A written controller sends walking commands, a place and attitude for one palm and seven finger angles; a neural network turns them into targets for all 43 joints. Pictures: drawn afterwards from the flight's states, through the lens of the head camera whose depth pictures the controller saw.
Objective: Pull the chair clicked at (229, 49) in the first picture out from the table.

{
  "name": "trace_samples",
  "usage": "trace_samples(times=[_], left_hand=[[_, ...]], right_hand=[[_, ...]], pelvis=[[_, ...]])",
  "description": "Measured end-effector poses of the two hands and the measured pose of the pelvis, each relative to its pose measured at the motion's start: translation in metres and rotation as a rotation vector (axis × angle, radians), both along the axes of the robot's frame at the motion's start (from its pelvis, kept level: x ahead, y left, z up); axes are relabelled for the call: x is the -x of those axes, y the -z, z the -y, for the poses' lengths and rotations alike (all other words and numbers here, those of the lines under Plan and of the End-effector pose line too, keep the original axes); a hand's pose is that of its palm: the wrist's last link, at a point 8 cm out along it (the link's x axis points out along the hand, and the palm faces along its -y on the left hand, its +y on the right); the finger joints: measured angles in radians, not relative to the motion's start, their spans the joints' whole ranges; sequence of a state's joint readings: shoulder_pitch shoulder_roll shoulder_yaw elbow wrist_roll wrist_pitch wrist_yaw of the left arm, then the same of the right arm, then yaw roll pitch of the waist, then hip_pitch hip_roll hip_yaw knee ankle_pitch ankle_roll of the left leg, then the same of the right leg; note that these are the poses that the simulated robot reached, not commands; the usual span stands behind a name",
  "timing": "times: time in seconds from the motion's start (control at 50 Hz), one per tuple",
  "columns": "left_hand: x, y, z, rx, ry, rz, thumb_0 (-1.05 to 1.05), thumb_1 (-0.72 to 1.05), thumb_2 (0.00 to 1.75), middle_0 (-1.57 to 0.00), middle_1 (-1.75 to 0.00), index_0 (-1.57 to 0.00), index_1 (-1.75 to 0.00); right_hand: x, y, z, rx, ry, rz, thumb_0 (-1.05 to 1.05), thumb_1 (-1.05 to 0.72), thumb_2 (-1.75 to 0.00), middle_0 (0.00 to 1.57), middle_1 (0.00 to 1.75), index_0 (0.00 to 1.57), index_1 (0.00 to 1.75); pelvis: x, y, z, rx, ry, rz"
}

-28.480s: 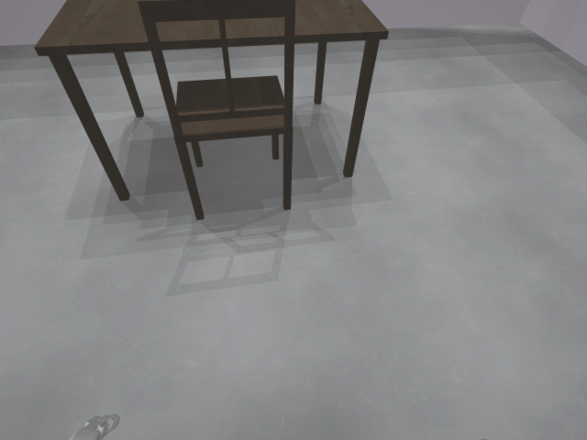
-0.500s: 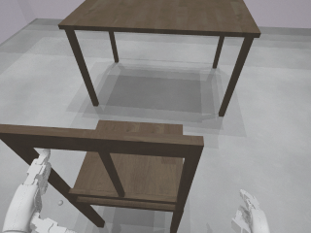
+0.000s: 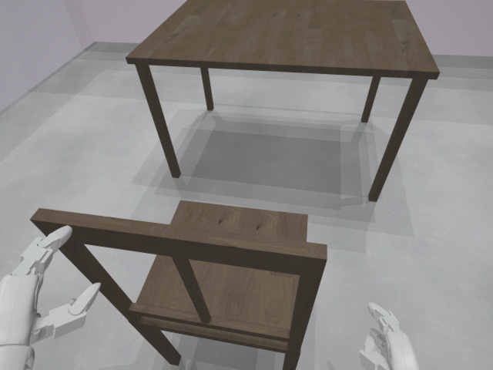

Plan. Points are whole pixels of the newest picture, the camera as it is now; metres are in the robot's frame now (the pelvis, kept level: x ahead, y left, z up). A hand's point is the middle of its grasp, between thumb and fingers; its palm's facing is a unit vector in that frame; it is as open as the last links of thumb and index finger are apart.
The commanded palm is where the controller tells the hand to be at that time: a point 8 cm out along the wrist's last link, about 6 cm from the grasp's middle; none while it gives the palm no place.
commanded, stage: draw the hand back to the body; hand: left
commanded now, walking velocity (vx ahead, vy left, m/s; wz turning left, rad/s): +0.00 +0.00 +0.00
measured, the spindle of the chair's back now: (194, 291) +0.26 +0.15 -0.07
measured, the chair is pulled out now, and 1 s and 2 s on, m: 0.74 0.74 0.74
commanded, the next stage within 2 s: step back with the hand held close in 0.48 s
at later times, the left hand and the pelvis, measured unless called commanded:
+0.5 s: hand (61, 256) +0.19 +0.25 +0.17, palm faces +0.45 -0.77 -0.46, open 7.5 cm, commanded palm +0.14 +0.29 +0.18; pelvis -0.01 -0.01 +0.01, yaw -2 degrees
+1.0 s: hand (40, 291) +0.15 +0.27 +0.14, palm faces +0.32 -0.78 -0.54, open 7.5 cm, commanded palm +0.10 +0.31 +0.18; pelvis -0.05 +0.02 +0.01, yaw -3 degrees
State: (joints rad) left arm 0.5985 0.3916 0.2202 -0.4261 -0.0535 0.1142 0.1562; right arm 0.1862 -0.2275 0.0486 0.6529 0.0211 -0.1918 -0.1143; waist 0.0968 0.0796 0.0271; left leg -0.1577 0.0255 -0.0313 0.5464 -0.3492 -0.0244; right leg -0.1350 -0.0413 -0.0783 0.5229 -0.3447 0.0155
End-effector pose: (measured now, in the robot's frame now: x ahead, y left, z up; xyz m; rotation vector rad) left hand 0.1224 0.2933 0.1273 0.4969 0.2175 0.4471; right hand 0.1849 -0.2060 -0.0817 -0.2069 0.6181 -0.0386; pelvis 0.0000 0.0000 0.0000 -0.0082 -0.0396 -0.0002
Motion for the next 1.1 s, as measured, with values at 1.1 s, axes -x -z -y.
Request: trace_samples(times=[1.1], left_hand=[[0.026,-0.047,-0.011,-0.116,0.161,0.258,0.02,0.89,0.90,-0.21,-0.31,-0.21,-0.30]], right_hand=[[0.090,0.000,0.015,0.042,0.157,-0.150,0.01,-0.90,-0.90,0.20,0.30,0.20,0.30]], pelvis=[[0.067,-0.002,-0.013,-0.003,0.033,-0.044]])
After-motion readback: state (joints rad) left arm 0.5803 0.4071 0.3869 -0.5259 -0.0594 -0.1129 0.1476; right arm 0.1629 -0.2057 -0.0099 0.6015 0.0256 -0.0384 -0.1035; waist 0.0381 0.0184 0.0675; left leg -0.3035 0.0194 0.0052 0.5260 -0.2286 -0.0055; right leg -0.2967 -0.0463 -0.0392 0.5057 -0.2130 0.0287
